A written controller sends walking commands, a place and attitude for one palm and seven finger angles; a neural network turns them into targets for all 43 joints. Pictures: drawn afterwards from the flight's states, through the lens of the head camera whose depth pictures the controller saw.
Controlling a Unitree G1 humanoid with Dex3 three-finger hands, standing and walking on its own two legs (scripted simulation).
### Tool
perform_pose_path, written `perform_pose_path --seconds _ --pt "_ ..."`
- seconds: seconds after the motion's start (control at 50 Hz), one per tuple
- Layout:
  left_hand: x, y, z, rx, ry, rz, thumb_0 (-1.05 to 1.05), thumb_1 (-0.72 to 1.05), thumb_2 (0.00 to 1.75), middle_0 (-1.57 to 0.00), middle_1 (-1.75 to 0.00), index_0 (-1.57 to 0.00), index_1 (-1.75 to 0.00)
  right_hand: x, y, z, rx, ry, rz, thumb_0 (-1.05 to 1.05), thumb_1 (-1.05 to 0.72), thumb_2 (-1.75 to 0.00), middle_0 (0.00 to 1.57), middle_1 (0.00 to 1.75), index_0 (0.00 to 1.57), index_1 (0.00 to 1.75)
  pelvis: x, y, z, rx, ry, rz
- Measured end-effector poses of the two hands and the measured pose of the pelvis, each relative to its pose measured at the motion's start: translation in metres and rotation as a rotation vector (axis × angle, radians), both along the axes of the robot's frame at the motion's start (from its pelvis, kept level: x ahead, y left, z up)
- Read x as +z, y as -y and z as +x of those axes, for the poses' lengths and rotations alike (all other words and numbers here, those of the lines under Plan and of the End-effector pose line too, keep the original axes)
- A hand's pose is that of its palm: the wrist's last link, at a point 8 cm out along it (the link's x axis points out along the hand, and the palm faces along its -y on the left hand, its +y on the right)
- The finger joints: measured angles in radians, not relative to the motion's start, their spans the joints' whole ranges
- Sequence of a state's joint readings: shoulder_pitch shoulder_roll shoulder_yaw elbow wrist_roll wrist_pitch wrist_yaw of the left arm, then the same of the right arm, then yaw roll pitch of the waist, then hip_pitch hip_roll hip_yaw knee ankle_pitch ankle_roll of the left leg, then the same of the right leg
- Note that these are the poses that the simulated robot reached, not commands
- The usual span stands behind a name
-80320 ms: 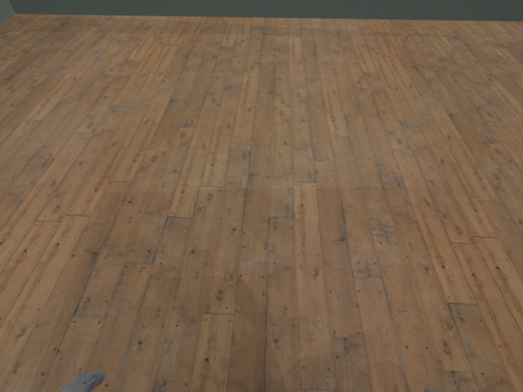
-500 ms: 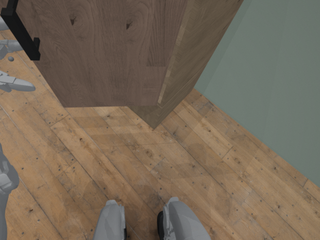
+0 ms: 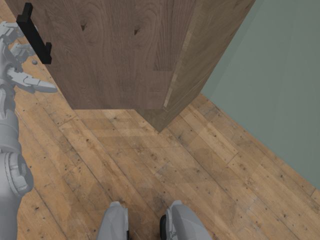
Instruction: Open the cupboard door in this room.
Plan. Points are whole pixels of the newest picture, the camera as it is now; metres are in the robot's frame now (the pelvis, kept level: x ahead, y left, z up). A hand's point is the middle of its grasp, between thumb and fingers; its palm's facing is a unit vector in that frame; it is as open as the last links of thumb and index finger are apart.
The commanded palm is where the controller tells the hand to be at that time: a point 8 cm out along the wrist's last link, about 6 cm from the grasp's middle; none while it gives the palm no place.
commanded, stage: slide the fingers in behind the handle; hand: left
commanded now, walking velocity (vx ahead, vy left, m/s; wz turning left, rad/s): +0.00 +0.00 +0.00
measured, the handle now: (38, 35) +0.57 +0.26 +0.07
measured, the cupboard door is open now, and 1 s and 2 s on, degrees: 47 50 72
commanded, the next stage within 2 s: close the thumb around the handle in 0.42 s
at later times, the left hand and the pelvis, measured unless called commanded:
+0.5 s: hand (38, 64) +0.50 +0.25 +0.07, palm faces +0.02 -1.00 -0.01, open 14.2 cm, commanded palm +0.49 +0.27 +0.06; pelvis +0.00 +0.00 +0.01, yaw +1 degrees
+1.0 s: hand (45, 64) +0.50 +0.24 +0.07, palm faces +0.02 -1.00 -0.01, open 8.0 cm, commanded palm +0.49 +0.27 +0.06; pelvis +0.00 +0.00 +0.00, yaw -1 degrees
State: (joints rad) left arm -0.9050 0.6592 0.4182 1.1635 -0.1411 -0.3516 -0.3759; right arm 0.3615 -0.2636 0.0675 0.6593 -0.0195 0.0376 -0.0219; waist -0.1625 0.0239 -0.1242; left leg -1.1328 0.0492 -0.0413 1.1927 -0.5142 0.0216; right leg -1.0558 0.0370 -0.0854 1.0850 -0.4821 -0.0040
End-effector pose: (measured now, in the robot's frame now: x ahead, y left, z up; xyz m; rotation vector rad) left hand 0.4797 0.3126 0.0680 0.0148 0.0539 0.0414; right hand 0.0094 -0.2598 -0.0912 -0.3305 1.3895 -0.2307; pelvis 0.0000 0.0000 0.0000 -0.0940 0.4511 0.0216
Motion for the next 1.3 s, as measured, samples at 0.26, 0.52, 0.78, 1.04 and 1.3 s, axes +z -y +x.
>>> perform_pose_path --seconds 0.26,0.52,0.78,1.04,1.3 --pt "0.001 0.004 -0.004 0.005 0.005 0.002 -0.01 -0.5 0.3 -0.18 -1.2 -0.24 -1.18 0.003 -0.001 0.011 0.009 0.013 0.006 0.01 -0.9 -0.9 0.21 0.3 0.21 0.3 0.005 -0.002 0.005 0.006 0.009 0.001" --pt "0.003 0.013 -0.004 -0.031 0.018 -0.006 -0.01 -0.5 0.3 -0.21 -1.2 -0.26 -1.18 0.002 -0.004 0.018 0.018 0.037 0.014 0.0 -0.9 -0.9 0.21 0.3 0.21 0.3 0.005 -0.002 0.005 0.007 0.02 0.004" --pt "0.002 0.024 0.004 -0.026 0.018 -0.003 -0.01 -0.2 0.43 -0.31 -1.23 -0.31 -1.23 -0.001 -0.004 0.0 -0.03 0.038 0.023 0.0 -0.9 -0.9 0.21 0.3 0.2 0.3 0.001 -0.001 0.0 -0.023 0.015 0.012" --pt "0.002 0.024 -0.005 -0.022 0.017 -0.011 0.0 0.48 0.72 -0.34 -1.3 -0.36 -1.3 0.0 0.001 -0.013 -0.042 0.026 0.016 0.01 -0.9 -0.9 0.21 0.3 0.21 0.3 0.001 0.003 -0.005 -0.024 0.027 0.015" --pt "0.001 0.023 -0.001 -0.037 0.019 -0.018 0.01 0.73 0.83 -0.36 -1.34 -0.38 -1.34 -0.001 0.007 -0.01 -0.029 0.046 -0.008 0.01 -0.9 -0.9 0.21 0.3 0.2 0.3 -0.003 0.003 -0.01 -0.024 0.02 0.012"
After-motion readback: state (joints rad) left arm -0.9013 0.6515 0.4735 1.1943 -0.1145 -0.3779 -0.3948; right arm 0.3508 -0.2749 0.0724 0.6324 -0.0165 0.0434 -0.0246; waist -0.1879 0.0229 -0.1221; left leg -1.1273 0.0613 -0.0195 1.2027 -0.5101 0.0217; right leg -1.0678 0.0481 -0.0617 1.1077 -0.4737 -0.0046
